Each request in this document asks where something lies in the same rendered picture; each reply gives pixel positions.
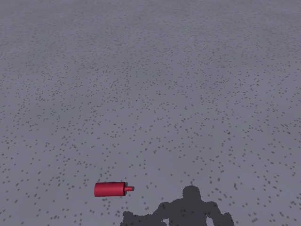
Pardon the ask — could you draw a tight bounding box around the bottle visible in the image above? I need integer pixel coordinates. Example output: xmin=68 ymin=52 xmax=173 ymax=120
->
xmin=94 ymin=182 xmax=132 ymax=197

